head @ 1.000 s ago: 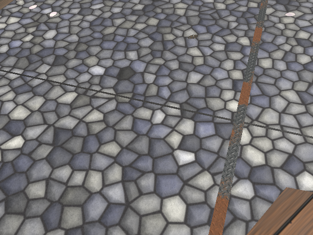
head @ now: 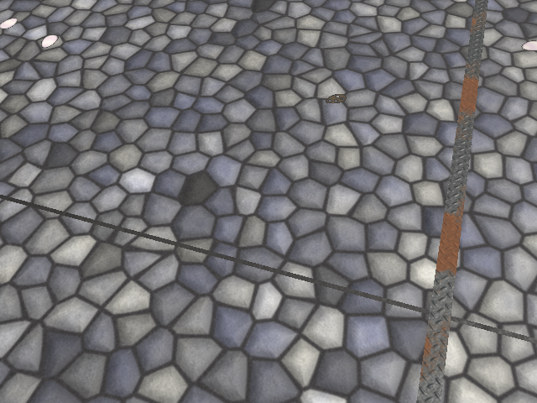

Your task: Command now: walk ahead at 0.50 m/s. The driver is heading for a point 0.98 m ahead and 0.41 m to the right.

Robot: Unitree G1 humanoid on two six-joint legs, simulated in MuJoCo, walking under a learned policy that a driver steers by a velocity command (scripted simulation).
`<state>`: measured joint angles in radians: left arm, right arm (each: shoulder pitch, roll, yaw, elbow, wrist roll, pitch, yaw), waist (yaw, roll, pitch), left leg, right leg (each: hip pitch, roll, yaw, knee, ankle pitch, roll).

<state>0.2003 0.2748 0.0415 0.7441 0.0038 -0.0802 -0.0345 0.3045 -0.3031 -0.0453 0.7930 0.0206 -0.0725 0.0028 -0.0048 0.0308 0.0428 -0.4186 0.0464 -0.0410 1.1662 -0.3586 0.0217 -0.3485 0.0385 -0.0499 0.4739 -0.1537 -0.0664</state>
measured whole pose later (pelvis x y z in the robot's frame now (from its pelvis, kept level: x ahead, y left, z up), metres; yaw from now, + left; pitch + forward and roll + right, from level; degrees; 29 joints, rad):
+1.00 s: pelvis +0.52 -0.05 -0.01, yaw -24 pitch +1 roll +1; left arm 0.16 0.30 0.08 0.67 -0.02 -0.03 -0.04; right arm 0.23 -0.30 -0.07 0.83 0.03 -0.08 0.00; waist -0.02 0.00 0.08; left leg -0.27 0.05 0.02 1.16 -0.48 -0.01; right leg -0.44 0.05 -0.03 0.62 -0.20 -0.11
